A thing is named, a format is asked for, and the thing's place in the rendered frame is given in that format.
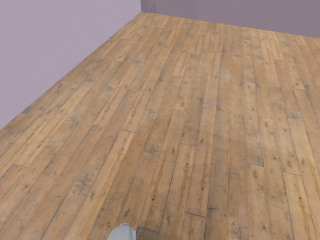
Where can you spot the left robot thigh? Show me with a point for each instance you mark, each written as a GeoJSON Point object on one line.
{"type": "Point", "coordinates": [123, 232]}

